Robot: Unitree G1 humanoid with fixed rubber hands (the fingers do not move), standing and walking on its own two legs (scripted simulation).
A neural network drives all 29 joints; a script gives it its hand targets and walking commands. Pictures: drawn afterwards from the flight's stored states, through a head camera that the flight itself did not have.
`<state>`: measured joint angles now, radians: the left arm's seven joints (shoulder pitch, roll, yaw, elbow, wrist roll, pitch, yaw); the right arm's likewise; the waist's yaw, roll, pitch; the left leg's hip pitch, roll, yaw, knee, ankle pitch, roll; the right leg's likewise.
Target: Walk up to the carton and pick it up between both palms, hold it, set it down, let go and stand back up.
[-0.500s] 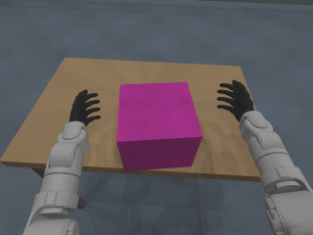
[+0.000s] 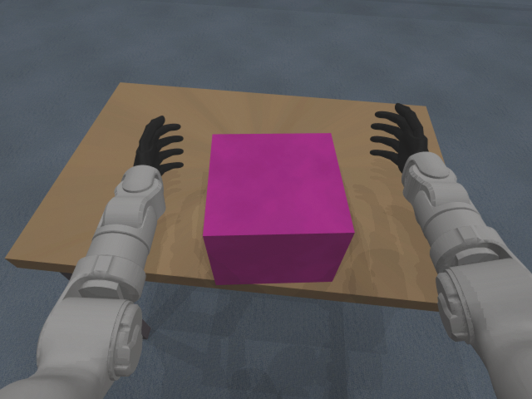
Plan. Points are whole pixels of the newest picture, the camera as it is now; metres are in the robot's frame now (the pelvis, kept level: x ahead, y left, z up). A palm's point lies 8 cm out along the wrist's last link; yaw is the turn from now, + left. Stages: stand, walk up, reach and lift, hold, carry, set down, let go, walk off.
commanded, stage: reach and lift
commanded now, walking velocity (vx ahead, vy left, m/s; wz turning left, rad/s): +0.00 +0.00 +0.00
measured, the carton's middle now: (273, 209) +0.44 +0.03 +0.00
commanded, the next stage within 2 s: none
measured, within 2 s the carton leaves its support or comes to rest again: neither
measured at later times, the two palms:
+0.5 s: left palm (171, 213) +0.40 +0.20 +0.01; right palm (391, 200) +0.45 -0.18 +0.02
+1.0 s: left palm (189, 215) +0.40 +0.17 +0.01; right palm (364, 206) +0.44 -0.13 +0.02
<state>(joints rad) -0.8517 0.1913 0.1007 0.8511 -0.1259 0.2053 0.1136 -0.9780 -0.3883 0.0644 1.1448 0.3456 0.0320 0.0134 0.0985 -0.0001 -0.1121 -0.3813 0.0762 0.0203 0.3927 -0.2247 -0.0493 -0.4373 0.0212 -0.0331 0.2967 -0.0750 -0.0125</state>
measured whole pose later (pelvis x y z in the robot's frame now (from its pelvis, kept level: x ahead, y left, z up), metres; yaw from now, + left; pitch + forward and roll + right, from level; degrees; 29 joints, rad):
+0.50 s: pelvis -0.01 +0.00 -0.03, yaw -1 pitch +26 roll -1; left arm -0.89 0.14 0.04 1.33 -0.24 -0.34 0.12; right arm -0.97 -0.33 0.13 1.38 0.36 -0.31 0.00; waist 0.11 0.03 -0.27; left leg -0.79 0.08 0.01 0.64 -0.30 -0.05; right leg -0.84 0.02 -0.03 0.52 -0.13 -0.01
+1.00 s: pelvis -0.03 +0.00 -0.03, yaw +1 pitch +26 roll +0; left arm -0.97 0.08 0.18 1.39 -0.13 -0.39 0.15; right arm -1.02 -0.16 -0.09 1.35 0.10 -0.28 -0.10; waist 0.07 0.02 -0.25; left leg -0.83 0.06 0.00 0.65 -0.28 -0.05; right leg -0.89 0.00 -0.04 0.58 -0.14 -0.02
